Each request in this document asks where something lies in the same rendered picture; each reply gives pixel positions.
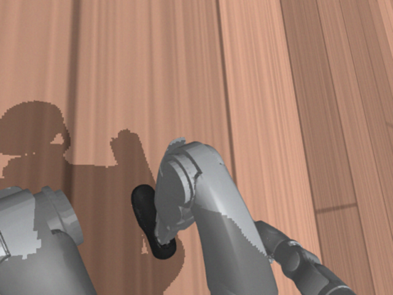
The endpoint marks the right robot foot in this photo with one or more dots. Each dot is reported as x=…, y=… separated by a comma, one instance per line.
x=142, y=200

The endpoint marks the right robot hand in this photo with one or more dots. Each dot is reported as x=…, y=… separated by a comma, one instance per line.
x=271, y=238

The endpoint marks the right robot arm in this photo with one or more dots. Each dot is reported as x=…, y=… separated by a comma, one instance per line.
x=307, y=272

